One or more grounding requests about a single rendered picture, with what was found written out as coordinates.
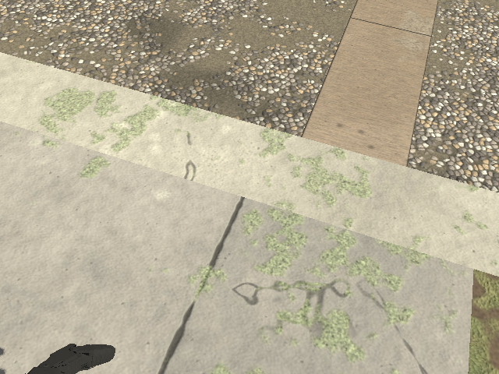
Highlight robot left hand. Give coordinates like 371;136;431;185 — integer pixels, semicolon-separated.
25;344;115;374

